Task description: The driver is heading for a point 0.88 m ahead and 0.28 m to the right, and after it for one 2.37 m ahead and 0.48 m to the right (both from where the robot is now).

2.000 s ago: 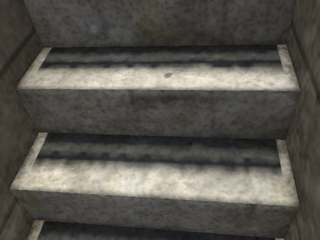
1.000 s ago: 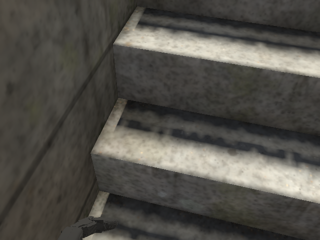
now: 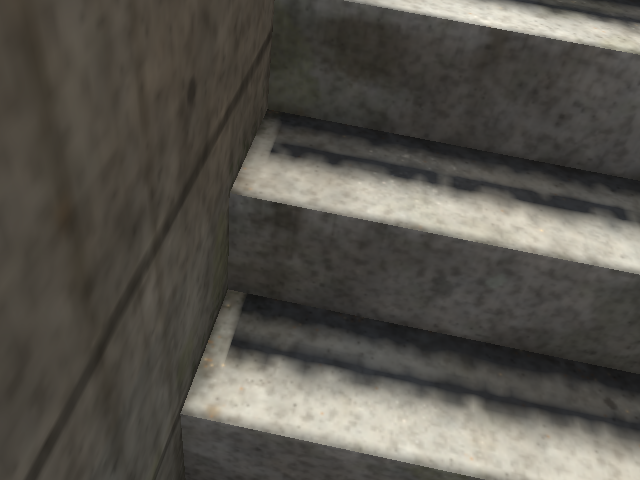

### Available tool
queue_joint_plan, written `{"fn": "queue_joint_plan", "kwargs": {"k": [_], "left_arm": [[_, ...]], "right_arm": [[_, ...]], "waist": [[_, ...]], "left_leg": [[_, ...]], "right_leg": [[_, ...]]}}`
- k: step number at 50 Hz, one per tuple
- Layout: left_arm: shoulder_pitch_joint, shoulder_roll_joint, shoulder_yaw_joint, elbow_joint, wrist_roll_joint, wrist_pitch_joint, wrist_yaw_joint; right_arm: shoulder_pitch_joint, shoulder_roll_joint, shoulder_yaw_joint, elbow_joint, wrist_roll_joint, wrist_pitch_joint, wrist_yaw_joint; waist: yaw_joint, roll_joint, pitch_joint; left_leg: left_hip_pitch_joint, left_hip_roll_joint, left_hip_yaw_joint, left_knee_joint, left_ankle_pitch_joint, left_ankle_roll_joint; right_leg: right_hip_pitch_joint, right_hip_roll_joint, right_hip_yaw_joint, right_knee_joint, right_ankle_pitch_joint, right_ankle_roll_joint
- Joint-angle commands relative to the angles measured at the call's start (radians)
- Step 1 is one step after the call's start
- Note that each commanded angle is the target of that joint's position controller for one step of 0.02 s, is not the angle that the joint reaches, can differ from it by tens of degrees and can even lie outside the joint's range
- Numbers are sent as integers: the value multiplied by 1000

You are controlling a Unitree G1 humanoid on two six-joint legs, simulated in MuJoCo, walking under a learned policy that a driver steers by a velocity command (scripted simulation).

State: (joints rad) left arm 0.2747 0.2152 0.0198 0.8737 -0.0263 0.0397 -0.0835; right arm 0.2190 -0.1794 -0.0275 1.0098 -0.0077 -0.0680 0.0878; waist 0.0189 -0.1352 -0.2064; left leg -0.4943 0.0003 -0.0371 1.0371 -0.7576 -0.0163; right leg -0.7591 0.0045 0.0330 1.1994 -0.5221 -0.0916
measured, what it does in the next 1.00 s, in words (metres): climbs: right foot, then left foot 0.21 m higher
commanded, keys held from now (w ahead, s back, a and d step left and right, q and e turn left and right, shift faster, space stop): w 1.00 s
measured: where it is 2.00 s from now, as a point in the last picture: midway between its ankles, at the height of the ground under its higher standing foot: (555, 216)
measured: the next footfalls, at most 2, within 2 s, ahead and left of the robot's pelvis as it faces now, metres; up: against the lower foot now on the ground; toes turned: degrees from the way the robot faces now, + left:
right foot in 0.28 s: +0.03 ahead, -0.21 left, +0.00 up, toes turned -1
left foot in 0.68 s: +0.24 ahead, -0.13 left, +0.21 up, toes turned +7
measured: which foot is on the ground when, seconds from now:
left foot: down 0.00-0.28, up 0.30-0.66, down 0.68-1.00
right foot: up 0.00-0.26, down 0.28-0.70, up 0.72-1.00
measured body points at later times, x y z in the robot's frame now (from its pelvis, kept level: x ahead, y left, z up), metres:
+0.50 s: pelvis +0.08 -0.16 +0.06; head +0.07 -0.17 +0.51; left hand -0.09 +0.05 -0.07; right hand +0.26 -0.36 -0.06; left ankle +0.12 -0.01 -0.29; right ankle -0.01 -0.21 -0.66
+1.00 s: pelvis +0.26 -0.27 +0.27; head +0.26 -0.32 +0.71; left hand +0.48 -0.08 +0.23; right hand +0.21 -0.50 +0.09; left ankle +0.20 -0.13 -0.46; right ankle +0.33 -0.43 -0.13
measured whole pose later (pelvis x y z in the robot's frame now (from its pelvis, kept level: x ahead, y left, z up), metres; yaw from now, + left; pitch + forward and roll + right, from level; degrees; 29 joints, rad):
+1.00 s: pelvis +0.26 -0.27 +0.27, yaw +2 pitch +6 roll +3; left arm 0.04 0.11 -0.03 0.58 0.05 -0.01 -0.03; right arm 0.43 -0.20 -0.03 1.13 -0.11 -0.10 0.04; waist 0.02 0.05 -0.11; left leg -0.31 0.02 0.10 0.58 -0.38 0.05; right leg -1.43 -0.04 0.19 2.21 -0.31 -0.24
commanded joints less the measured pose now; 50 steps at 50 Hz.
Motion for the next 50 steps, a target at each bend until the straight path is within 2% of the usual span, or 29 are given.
{"fn": "queue_joint_plan", "kwargs": {"k": [1,2,3,7,10,13,14,15,16,18,20,22,25,27,29,31,32,33,34,35,37,39,40,42,44,46,47,48,50], "left_arm": [[-133,0,-25,-126,57,-74,1],[-192,-7,-24,-116,67,-67,29],[-228,41,-14,-121,29,-51,49],[-425,30,-38,-263,39,-53,71],[1,75,-18,-129,-3,-69,43],[397,167,72,161,3,-70,47],[479,117,62,231,24,-56,62],[325,229,73,208,1,-77,44],[375,222,74,189,33,-74,-8],[317,103,29,202,62,-82,-71],[264,37,0,218,52,-92,-66],[254,-25,-31,282,109,-88,-55],[51,50,-17,195,132,-103,-34],[191,83,-16,214,107,-118,-29],[328,144,-12,265,77,-80,-72],[460,231,-6,339,15,-97,-103],[481,83,16,268,-61,-161,140],[498,160,14,293,-78,-192,216],[415,335,52,364,86,-98,-43],[224,182,58,174,-85,-180,139],[9,58,52,32,-18,-184,160],[-167,-131,9,-219,53,-136,165],[-125,-142,-6,-259,76,-127,167],[29,-135,-8,-219,74,-106,166],[-27,-112,-1,-231,16,-105,184],[-191,-139,-11,-295,10,-112,206],[-180,-39,-41,-322,70,-56,40],[-143,-62,-41,-290,98,-41,3],[-266,-26,-61,-340,85,-3,-6]], "right_arm": [[243,-212,-38,92,-52,-2,25],[291,-196,-37,136,-68,-3,17],[234,-175,-44,121,-66,7,0],[237,-99,-49,136,-39,-13,-48],[-210,-342,-103,-73,-62,-15,-13],[-209,-270,-90,-120,-94,-5,25],[-124,-164,-87,-88,-80,23,50],[205,34,-67,0,-48,50,95],[155,79,-33,-17,-26,46,90],[76,63,-12,-77,-4,33,46],[16,43,0,-129,-13,9,8],[-116,68,28,-200,-18,16,-8],[-250,-11,23,-279,42,31,-1],[-501,-85,2,-384,100,74,-8],[-606,-72,-3,-452,93,130,-8],[-508,15,32,-425,11,179,13],[-214,108,68,-215,21,148,-105],[-108,77,61,-198,57,140,-142],[-78,-18,33,-341,3,178,-50],[121,-138,-10,-121,-18,140,-102],[23,-156,-54,-78,-53,132,-160],[-137,-62,-37,-77,-58,68,-166],[-136,17,-20,-43,-74,21,-164],[-168,4,-19,-31,-66,-31,-144],[-131,-125,-42,-31,-49,-48,-134],[30,-152,-59,37,-48,-65,-108],[211,-5,1,95,-89,-62,-46],[286,-50,-2,114,-104,-53,-26],[328,-106,1,111,-147,-41,-1]], "waist": [[-98,421,39],[-141,299,89],[-137,200,96],[-82,201,109],[195,161,46],[267,180,87],[226,74,139],[-35,-106,76],[1,-128,33],[-22,-29,43],[-32,-36,157],[-58,89,269],[-166,145,260],[-83,58,208],[-95,-17,147],[-125,-178,78],[-64,111,56],[-139,-5,-15],[-326,-331,-63],[-264,8,-96],[-239,439,57],[-42,225,269],[40,147,300],[152,69,322],[108,88,342],[26,155,360],[38,101,95],[41,136,139],[12,175,168]], "left_leg": [[448,443,-677,-500,1283,452],[451,434,-678,-526,1126,427],[393,375,-574,-492,1036,322],[500,254,-380,-519,849,162],[-217,244,-198,-723,1086,131],[-63,94,-90,-237,1229,123],[-127,44,-67,33,970,162],[-465,-78,-71,379,554,154],[-537,-122,-95,784,440,179],[-736,-111,-107,1037,516,221],[-1037,-65,-147,1466,500,285],[-1257,-29,-194,1497,633,341],[-946,13,4,1173,837,345],[-773,-8,185,925,799,301],[-530,-71,354,694,589,296],[-548,-119,394,476,367,236],[-278,-208,477,392,106,226],[-108,-220,384,243,23,201],[-81,-130,111,-8,356,273],[192,-199,148,-68,48,243],[164,275,-793,-581,-85,544],[-79,247,-602,-625,-109,397],[-125,231,-488,-633,-52,308],[-151,195,-269,-637,158,202],[-177,219,-132,-745,334,256],[11,241,-131,-775,392,275],[200,206,-168,-662,341,247],[282,230,-181,-656,361,235],[283,286,-161,-781,253,259]], "right_leg": [[-464,-9,-33,554,-119,64],[-575,-43,18,736,-146,51],[-551,-56,87,848,-164,28],[-676,-66,132,600,-386,-28],[280,-55,44,296,272,28],[710,-24,-49,-536,631,127],[819,-15,-71,-833,710,134],[1039,-221,227,-637,1358,-64],[931,-290,229,-590,1548,-158],[742,-286,177,-666,1057,-139],[681,-382,401,-777,550,-172],[621,-370,403,-857,271,-104],[211,-215,153,-994,331,50],[125,-192,76,-1069,686,61],[128,-212,38,-1087,1628,60],[556,-311,36,-959,2502,-63],[672,-225,-98,-864,2483,90],[680,-268,-27,-743,2473,69],[705,-338,125,-529,2935,-6],[633,-201,-17,-283,2134,34],[-181,110,60,912,357,132],[-368,74,271,1150,214,21],[-391,55,311,1085,197,-31],[-371,37,283,1012,278,-25],[-362,62,120,1019,259,20],[-612,23,118,1159,133,20],[-737,-28,160,1099,113,-163],[-841,-57,208,1088,186,-207],[-881,-120,124,904,193,-195]]}}
Velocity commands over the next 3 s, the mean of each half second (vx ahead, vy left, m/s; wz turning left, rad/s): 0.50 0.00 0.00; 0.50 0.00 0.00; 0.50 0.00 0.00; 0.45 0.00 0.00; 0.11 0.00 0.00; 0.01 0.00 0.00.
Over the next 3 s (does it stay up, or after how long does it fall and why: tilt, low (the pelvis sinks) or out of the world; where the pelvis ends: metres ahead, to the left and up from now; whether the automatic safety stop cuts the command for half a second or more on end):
stays up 0.95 -0.21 0.88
